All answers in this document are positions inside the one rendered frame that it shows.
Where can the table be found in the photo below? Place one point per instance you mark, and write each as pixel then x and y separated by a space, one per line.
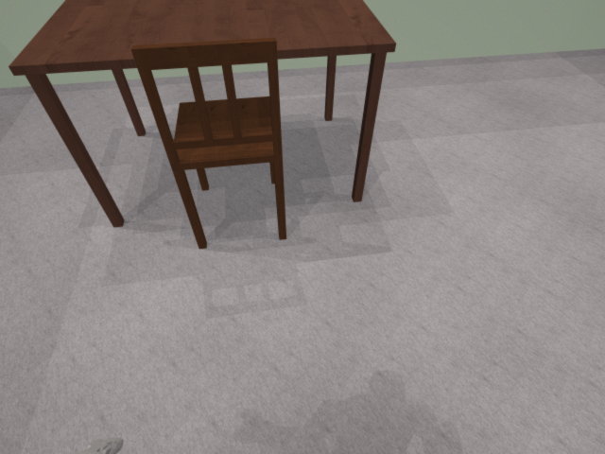
pixel 93 35

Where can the chair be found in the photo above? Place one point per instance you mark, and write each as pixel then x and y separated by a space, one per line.
pixel 227 132

